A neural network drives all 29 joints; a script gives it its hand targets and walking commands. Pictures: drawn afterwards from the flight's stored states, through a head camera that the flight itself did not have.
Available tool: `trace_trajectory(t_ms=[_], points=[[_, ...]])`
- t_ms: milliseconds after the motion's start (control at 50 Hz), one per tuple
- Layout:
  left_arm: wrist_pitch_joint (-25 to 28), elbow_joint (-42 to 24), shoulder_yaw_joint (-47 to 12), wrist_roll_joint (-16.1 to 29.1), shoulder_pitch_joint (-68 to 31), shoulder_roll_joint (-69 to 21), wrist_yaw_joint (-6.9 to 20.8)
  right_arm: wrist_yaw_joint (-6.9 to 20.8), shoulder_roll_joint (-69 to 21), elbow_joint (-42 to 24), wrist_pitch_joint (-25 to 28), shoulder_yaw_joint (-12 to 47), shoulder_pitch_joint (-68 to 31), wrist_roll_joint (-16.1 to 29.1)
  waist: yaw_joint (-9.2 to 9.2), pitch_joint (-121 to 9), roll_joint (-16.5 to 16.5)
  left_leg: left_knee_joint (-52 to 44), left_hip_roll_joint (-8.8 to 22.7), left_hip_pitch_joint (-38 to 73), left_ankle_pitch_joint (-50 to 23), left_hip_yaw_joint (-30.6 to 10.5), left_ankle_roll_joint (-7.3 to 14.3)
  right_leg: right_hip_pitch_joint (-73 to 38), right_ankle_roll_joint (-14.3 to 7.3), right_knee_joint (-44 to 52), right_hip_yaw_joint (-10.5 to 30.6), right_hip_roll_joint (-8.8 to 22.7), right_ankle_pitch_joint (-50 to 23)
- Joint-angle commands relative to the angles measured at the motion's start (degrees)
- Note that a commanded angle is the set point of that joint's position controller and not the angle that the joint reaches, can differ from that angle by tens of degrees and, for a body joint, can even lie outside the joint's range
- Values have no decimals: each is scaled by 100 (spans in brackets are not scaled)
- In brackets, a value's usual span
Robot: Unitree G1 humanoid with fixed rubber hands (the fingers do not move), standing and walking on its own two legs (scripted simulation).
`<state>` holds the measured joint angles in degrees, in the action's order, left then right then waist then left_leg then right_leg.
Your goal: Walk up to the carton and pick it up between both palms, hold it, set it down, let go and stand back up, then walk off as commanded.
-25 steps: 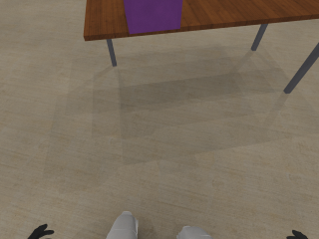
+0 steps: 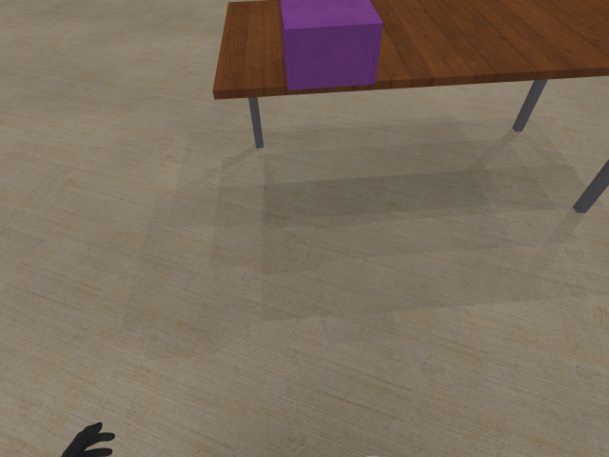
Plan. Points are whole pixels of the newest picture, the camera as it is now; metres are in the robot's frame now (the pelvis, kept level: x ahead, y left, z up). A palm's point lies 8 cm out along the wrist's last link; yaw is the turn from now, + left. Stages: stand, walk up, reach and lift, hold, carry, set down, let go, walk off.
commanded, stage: walk off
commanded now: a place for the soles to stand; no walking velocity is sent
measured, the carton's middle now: (327, 41) +1.17 -0.03 +0.02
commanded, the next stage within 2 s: stand in 1.00 s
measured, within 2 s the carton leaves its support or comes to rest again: neither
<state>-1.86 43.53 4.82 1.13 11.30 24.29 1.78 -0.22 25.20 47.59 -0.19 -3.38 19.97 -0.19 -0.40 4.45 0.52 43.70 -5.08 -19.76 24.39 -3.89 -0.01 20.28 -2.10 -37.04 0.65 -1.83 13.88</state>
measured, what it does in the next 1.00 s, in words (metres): steps on the spot: left foot, then right foot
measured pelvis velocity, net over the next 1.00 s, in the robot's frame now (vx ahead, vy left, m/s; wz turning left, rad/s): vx -0.03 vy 0.01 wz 0.03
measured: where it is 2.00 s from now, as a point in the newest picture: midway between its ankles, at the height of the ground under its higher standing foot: outside the picture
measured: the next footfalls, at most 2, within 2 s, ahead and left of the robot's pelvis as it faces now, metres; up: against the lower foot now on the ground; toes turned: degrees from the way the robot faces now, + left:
left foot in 0.02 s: +0.07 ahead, +0.09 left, +0.00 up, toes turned -5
right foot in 0.62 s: +0.09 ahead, -0.11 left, +0.00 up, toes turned +3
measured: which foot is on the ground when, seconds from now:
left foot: up 0.00-0.00, down 0.02-0.66, up 0.68-0.98, down 1.00-1.00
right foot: down 0.00-0.06, up 0.08-0.60, down 0.62-1.00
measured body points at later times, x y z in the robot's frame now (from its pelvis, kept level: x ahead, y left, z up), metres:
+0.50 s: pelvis +0.01 +0.03 +0.01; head +0.04 +0.05 +0.46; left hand +0.11 +0.36 -0.10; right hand +0.07 -0.31 -0.08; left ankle +0.03 +0.09 -0.72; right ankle +0.00 -0.12 -0.69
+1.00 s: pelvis -0.03 +0.01 +0.00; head -0.02 -0.01 +0.45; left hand +0.07 +0.34 -0.08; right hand +0.03 -0.32 -0.11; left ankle -0.01 +0.11 -0.72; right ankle +0.05 -0.11 -0.72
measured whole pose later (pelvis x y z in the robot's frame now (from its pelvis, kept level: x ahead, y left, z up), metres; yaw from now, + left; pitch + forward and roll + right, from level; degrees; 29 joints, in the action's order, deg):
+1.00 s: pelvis -0.03 +0.01 +0.00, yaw +2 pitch -3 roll +1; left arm 0.5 47.9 3.2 1.1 11.4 24.2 -1.2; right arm 2.2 25.0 47.6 -1.0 -3.4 20.2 -1.6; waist -0.4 3.6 0.8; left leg 37.1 -4.6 -15.5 25.4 -2.6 2.4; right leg 19.2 -0.8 -35.1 2.2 0.4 13.2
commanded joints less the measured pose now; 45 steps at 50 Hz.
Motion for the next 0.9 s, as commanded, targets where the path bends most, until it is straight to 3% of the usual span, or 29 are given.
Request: trace_trajectory(t_ms=[0,20,40,80,120,200,280,360,400,420,500,540,560,580,600,620,660,700,720,780,840,880], points=[[164,-26,132,-144,-267,695,-229,37,1184,-135,259,-262,211,-330,274,77,975,-2948,1497,641,1232,-2574,1002,1203,197,-681,658,125,2194],[173,2,186,-132,-225,851,-267,29,1243,-315,260,-244,-78,-382,178,431,573,-3122,1773,177,1685,-3064,1089,1303,219,-1462,499,-147,1866],[176,27,217,-130,-40,1036,-263,17,1242,-459,254,-240,-193,-327,178,477,514,-3260,1779,-165,1949,-3029,882,1118,166,-1641,720,-69,1714],[179,171,197,-170,263,1025,-224,2,1152,-540,259,-249,-411,-330,58,438,496,-3285,1522,-88,1334,-2572,524,810,151,-1776,819,-29,1301],[172,288,193,-145,355,992,-227,2,1042,-512,250,-313,-317,-300,118,190,474,-3146,1326,788,816,-2285,121,1074,189,-1689,912,-137,1086],[224,415,181,-93,334,1096,-317,11,1074,-483,243,-407,-15,-221,273,-193,624,-2957,1333,1755,-76,-2293,-182,1302,193,-1520,990,-136,976],[251,541,144,-74,431,1069,-385,1,1006,-449,225,-412,2,-168,276,-385,629,-2682,1366,2243,-1653,-1920,-173,1174,184,-1186,809,-94,964],[268,456,106,-54,390,955,-436,-32,965,-481,188,-385,136,-151,292,-539,558,-2265,1483,2421,-3775,-1668,-120,897,133,-832,542,-35,1014],[291,440,96,-46,287,954,-451,-30,953,-464,157,-377,-2,-165,301,-584,648,-2120,1450,2448,-4113,-1566,47,751,130,-619,397,-15,1090],[295,448,97,-37,299,987,-461,-31,1020,-483,134,-392,62,-163,310,-672,648,-2076,1479,2499,-4264,-1573,15,673,102,-527,390,-13,1068],[341,443,103,-42,316,1011,-454,10,1086,-534,84,-382,-239,-217,213,-732,745,-1846,1404,1982,-3614,-1327,469,13,44,275,34,113,1135],[422,498,98,-59,531,974,-442,49,1039,-608,54,-320,-608,-213,-24,-695,617,-1544,1234,1133,-2661,-1039,637,-957,17,1194,138,260,179],[476,477,120,-101,610,1065,-454,66,983,-676,47,-279,-702,-193,-121,-865,365,-1271,1082,687,-2299,-930,584,-1475,-61,1351,590,500,-195],[510,464,148,-171,642,1228,-459,58,834,-704,46,-224,-717,-137,-123,-929,-305,-732,819,200,-1990,-728,397,-1697,-241,1457,1617,1110,-635],[560,414,172,-234,578,1431,-452,68,767,-592,25,-231,-511,-106,-15,-900,-925,-98,308,-228,-665,-358,94,-1688,-583,1826,2721,1798,-1002],[553,354,176,-266,225,1495,-433,81,831,-430,0,-258,-253,-162,142,-781,-987,455,103,-231,698,-225,-38,-1283,-883,2050,2925,2113,-653],[488,290,191,-313,-126,1314,-394,154,1005,-206,-54,-290,35,-188,282,-404,-765,966,312,72,780,-197,39,-283,-1109,1935,2516,1909,305],[475,181,202,-291,-189,1263,-361,194,1103,-165,-73,-280,198,-172,275,-189,-931,1065,259,74,495,-104,54,-71,-833,2183,2159,1634,1157],[473,184,209,-279,-82,1270,-357,207,1116,-137,-79,-300,267,-211,239,-159,-911,977,260,-76,355,-38,54,-216,-738,2237,2165,1535,1320],[424,152,210,-294,-44,1300,-303,199,1137,-86,-45,-308,180,-194,174,-136,-1089,202,403,-136,568,170,55,-403,-644,2141,2002,1388,1382],[337,142,224,-299,-126,1344,-271,216,1084,20,-23,-333,256,-196,145,-134,-1354,-513,361,202,735,376,145,-303,-607,2252,1884,1273,1992],[302,150,224,-276,-289,1340,-263,204,1032,78,17,-345,486,-192,260,-164,-1334,-1066,369,626,286,429,214,-59,-511,2236,1731,1213,2201]])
